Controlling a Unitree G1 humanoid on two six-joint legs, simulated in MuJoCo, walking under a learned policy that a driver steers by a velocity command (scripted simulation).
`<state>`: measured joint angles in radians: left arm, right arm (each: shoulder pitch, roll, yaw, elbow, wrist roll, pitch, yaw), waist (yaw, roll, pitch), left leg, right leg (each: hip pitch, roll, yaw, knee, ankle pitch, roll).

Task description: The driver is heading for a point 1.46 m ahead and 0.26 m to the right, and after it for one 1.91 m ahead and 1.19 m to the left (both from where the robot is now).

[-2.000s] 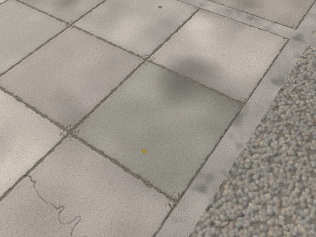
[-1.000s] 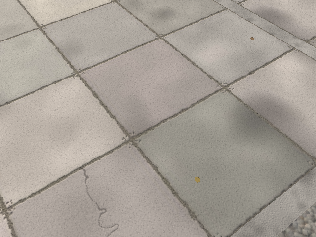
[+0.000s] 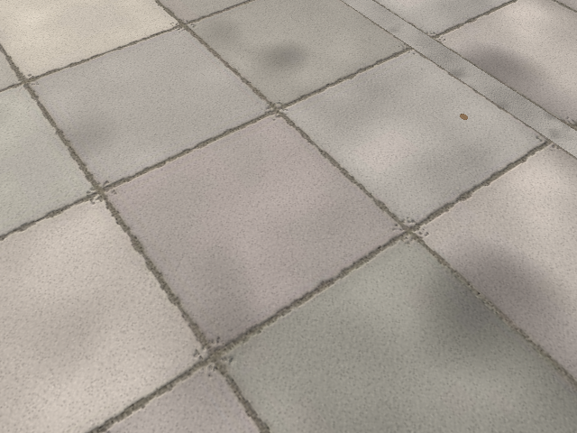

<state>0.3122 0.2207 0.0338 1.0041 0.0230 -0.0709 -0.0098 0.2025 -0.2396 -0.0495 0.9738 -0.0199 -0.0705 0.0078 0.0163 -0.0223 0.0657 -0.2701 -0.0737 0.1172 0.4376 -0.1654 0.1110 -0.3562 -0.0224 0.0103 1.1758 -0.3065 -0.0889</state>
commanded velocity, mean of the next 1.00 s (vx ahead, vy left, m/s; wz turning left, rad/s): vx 0.50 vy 0.00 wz -0.29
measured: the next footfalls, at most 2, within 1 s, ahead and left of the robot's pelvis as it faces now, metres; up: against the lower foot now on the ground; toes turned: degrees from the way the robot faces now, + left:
right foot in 0.42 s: +0.39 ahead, -0.10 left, +0.00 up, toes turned -11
left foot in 0.96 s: +0.73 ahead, -0.03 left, +0.00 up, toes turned -17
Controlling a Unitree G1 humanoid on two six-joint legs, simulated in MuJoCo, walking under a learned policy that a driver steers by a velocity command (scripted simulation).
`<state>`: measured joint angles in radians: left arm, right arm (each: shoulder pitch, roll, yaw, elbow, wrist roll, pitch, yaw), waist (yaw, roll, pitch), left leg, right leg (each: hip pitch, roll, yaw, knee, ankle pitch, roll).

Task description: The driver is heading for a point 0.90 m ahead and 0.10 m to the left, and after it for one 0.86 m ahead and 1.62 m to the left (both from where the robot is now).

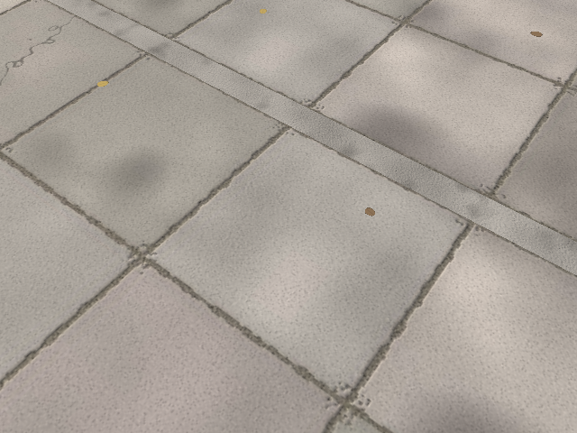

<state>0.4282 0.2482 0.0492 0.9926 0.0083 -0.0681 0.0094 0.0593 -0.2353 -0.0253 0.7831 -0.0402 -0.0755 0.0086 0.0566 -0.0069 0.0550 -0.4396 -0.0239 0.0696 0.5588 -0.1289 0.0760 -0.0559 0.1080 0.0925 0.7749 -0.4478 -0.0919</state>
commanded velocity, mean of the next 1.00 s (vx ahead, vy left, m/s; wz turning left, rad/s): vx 0.50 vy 0.00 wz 0.13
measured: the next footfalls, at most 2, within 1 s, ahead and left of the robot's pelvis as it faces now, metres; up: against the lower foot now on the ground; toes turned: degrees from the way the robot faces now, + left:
right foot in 0.50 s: +0.42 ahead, -0.10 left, +0.00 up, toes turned -3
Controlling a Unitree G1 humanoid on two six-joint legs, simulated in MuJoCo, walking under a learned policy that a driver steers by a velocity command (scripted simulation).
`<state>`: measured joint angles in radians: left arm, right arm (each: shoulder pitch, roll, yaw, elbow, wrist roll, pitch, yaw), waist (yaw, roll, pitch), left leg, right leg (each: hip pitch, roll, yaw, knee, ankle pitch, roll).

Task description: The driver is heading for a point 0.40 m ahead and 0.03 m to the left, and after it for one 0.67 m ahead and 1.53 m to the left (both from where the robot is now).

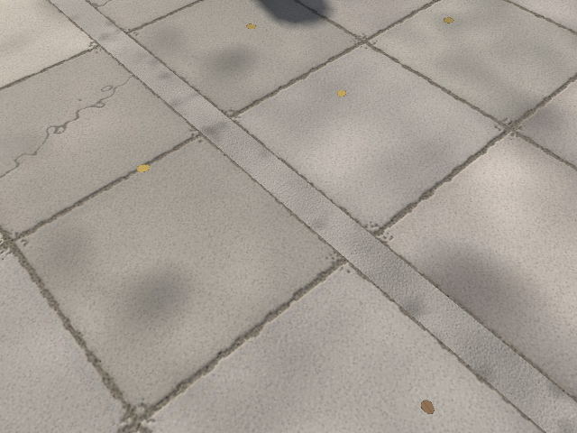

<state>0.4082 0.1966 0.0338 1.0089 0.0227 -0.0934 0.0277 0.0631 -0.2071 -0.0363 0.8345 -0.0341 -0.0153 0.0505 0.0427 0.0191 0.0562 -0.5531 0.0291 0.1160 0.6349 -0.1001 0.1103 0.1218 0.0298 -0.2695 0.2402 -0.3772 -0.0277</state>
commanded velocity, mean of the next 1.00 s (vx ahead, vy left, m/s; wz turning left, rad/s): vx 0.50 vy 0.00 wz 0.53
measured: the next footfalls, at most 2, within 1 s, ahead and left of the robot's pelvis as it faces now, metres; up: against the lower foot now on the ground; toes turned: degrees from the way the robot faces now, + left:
left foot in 0.06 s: +0.18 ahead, +0.07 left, +0.00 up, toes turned +7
right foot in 0.60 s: +0.53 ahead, -0.03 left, +0.00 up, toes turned +19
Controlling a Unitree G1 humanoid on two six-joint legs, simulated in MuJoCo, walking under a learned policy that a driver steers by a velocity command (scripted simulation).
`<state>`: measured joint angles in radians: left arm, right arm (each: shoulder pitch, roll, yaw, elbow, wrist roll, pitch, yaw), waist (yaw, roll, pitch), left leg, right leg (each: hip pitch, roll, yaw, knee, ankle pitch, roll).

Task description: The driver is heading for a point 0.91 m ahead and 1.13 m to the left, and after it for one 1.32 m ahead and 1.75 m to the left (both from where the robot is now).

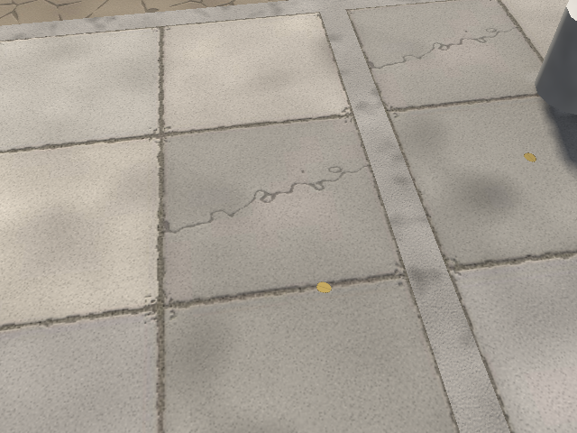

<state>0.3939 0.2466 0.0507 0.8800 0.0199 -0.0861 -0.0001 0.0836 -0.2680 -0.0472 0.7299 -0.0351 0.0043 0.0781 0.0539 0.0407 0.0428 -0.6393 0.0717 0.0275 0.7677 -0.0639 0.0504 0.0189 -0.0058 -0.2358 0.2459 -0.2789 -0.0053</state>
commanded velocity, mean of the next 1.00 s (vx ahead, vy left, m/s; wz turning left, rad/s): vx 0.20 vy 0.00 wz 0.60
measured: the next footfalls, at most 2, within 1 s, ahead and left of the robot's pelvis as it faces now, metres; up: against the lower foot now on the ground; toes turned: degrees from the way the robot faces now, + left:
left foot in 0.12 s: +0.22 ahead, +0.11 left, +0.00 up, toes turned +9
right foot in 0.74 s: +0.39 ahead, -0.02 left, +0.00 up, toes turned +31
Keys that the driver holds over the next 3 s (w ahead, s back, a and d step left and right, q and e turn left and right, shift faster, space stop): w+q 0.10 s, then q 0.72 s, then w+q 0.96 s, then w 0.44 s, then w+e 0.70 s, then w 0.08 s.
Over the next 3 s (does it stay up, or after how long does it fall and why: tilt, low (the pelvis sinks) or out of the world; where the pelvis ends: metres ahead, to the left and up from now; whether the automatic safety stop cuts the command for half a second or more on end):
stays up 0.77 0.92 0.00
